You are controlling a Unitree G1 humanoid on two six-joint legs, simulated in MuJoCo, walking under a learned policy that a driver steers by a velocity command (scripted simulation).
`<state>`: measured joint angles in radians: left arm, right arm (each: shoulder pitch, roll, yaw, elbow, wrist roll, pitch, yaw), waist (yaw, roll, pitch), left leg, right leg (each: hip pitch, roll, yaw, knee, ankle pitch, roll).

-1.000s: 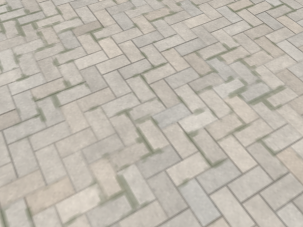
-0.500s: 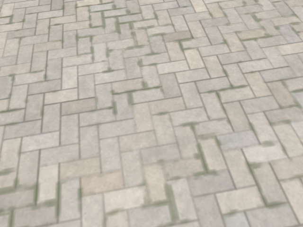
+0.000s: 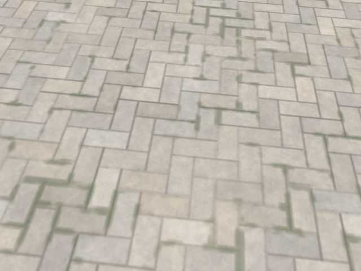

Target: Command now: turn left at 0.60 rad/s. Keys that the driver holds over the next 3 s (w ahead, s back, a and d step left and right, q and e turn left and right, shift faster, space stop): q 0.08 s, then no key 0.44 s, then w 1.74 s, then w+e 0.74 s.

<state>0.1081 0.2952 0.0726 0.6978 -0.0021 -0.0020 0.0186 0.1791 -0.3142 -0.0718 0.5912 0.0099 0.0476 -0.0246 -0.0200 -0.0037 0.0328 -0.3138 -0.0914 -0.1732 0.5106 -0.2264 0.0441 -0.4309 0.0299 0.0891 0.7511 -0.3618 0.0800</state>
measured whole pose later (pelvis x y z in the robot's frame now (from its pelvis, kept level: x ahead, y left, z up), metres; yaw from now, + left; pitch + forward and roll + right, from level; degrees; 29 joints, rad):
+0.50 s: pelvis +0.00 +0.00 +0.00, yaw +9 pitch +0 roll +0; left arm 0.18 0.25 0.03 0.74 0.02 -0.01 0.01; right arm 0.20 -0.25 -0.04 0.67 -0.01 0.05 -0.01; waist 0.03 -0.02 0.04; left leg -0.21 -0.02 -0.05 0.50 -0.28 0.00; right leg -0.24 -0.04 0.01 0.50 -0.26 0.04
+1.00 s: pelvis +0.11 -0.03 +0.00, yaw +9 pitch +1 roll +1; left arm 0.35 0.27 0.03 0.79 0.00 -0.09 -0.03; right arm 0.29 -0.30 -0.06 0.72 0.02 -0.06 0.00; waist 0.02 0.04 0.00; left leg -0.47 0.03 -0.03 1.08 -0.30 0.03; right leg -0.18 0.03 -0.03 0.43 -0.26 -0.07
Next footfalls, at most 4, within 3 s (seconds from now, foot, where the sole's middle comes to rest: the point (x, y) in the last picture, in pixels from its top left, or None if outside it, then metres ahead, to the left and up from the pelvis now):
0.08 right None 0.06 -0.13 -0.78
0.42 left None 0.00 0.13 -0.78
0.86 right None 0.14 -0.11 -0.78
1.36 left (137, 266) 0.47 0.15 -0.78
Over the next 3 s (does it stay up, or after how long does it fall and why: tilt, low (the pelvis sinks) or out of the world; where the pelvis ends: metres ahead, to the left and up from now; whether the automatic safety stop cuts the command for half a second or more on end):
stays up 1.21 0.07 -0.02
